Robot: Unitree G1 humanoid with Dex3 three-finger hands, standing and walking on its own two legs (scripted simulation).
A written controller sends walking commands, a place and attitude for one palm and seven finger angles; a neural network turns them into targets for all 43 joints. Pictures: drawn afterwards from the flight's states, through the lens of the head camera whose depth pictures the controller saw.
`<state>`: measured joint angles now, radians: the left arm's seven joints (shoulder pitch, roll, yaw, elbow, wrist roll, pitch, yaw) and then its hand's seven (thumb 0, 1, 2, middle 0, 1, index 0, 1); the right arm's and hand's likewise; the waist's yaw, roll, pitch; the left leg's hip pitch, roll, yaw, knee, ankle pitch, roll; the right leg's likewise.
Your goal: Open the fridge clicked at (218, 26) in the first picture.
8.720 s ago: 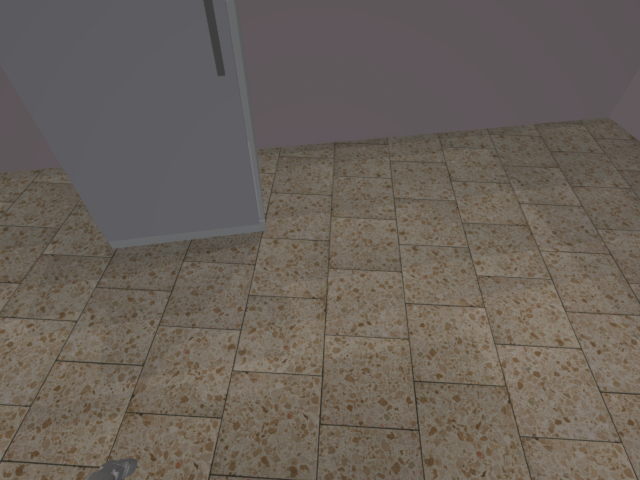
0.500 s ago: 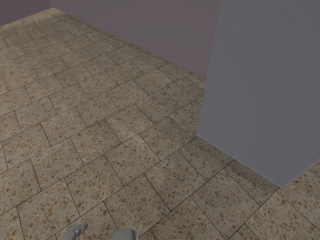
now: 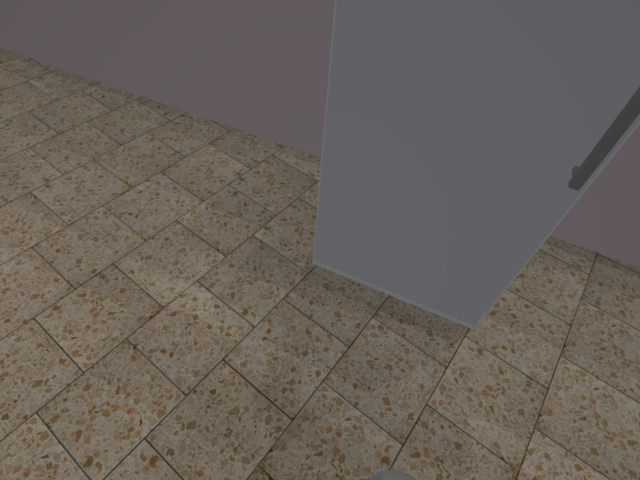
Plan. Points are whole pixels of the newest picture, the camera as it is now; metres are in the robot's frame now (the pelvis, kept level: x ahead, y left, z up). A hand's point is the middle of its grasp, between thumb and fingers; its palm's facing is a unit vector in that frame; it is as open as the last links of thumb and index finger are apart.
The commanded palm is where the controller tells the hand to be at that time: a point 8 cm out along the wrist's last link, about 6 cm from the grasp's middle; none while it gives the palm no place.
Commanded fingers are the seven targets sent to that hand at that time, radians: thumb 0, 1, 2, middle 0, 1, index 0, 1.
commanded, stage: turn to face it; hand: right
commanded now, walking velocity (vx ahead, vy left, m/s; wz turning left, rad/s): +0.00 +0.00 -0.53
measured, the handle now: (609, 132) +0.71 -0.46 +0.10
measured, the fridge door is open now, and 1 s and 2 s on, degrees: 0 0 0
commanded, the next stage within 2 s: take the last steps up to it in 0.54 s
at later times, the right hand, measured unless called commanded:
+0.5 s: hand out of the picture +0.02 -0.26 -0.16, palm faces +0.24 +0.94 -0.25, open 7.4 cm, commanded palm none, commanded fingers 0.00 -0.90 -0.90 0.20 0.30 0.20 0.30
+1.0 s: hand out of the picture -0.12 -0.18 -0.16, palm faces +0.43 +0.88 -0.19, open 7.3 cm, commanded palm none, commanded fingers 0.00 -0.90 -0.90 0.20 0.30 0.20 0.30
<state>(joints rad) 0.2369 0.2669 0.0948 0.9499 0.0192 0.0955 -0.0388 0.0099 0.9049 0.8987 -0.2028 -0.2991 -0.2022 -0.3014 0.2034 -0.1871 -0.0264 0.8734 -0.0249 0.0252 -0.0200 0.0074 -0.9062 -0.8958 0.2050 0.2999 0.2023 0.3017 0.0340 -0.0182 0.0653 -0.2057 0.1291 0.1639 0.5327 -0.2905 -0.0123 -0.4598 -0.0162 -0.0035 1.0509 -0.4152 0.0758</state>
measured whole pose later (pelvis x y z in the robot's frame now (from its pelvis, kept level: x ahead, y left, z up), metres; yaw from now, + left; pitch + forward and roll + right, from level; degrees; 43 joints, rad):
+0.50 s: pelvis -0.02 -0.04 +0.00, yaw -12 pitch -1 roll +1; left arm 0.17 0.19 0.03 0.94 0.02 0.03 0.00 0.01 0.90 0.90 -0.21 -0.30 -0.21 -0.30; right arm 0.18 -0.24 -0.05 0.93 -0.01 0.06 -0.01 0.01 -0.91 -0.90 0.20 0.30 0.20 0.30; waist 0.00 0.01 0.07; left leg -0.38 0.07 0.04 0.87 -0.45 -0.08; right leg -0.22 0.03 0.03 0.46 -0.22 -0.04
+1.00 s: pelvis -0.01 -0.04 +0.01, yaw -20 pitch +0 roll -1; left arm 0.26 0.21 0.06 1.06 0.02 0.04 -0.03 0.01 0.91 0.90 -0.20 -0.30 -0.20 -0.30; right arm 0.41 -0.16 -0.03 1.08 -0.03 -0.03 -0.01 0.01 -0.91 -0.90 0.20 0.30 0.20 0.30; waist -0.05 0.01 0.00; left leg -0.14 0.09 0.14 0.40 -0.25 -0.01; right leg -0.31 -0.06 -0.06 0.69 -0.37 0.03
